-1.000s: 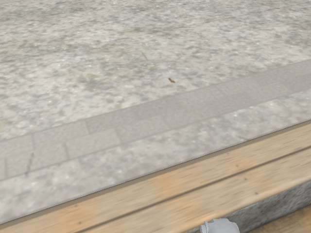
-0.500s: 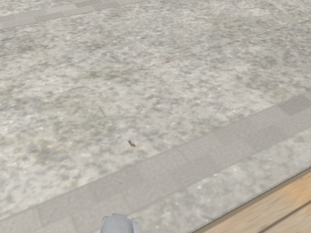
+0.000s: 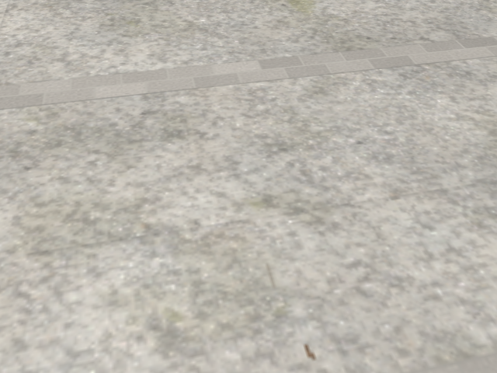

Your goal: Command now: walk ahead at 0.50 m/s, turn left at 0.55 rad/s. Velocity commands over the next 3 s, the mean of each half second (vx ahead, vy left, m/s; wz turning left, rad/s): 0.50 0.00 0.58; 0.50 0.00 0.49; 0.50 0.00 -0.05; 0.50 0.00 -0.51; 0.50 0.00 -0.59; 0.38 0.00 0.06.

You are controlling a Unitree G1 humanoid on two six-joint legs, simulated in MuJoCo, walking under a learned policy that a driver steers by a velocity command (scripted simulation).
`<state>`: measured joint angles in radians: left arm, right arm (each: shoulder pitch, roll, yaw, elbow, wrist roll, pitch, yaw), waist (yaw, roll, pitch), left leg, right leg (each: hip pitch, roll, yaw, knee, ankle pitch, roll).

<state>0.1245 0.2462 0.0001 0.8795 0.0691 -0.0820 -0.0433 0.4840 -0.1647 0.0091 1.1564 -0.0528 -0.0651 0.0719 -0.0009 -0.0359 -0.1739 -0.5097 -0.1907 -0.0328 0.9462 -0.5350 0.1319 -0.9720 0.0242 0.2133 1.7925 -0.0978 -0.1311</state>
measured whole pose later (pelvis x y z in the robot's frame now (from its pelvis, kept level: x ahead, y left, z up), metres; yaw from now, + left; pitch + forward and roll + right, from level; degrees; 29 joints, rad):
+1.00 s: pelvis +0.48 +0.13 +0.06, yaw +33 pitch +4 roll +0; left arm 0.13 0.26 0.08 0.83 -0.01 -0.10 0.02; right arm 0.27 -0.21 -0.08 0.84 0.00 -0.05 0.01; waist -0.02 -0.03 0.00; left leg -0.32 -0.05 0.03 0.45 -0.20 0.07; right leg -0.66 -0.14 0.00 1.23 -0.29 0.01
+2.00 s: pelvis +0.96 +0.36 +0.06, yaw +11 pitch +3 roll +2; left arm 0.20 0.30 0.10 0.68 -0.02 -0.03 0.00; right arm 0.28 -0.23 -0.08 0.76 -0.01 -0.09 -0.01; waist -0.04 -0.06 -0.02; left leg -0.22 -0.01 0.07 0.38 -0.22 0.02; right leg -0.68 -0.06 0.06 1.17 -0.29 0.00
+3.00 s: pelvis +1.49 +0.35 +0.06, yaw -2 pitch +3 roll -1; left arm 0.14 0.29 0.05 0.64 0.02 -0.04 0.03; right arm 0.21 -0.28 -0.05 0.70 0.00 -0.04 0.01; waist -0.02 -0.02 0.06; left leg -0.35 -0.10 -0.06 0.42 -0.12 0.09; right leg -0.62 -0.01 0.08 1.10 -0.40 0.07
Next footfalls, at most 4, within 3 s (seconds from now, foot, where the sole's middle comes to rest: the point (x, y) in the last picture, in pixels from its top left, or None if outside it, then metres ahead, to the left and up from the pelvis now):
0.26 right None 0.34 -0.12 -0.72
0.80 left None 0.48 0.23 -0.72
1.30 right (194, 284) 0.84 0.19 -0.72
1.78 left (104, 250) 0.97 0.48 -0.72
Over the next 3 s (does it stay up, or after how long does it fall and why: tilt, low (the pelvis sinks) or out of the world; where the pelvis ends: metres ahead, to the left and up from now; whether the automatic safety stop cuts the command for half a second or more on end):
stays up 1.49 0.35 0.06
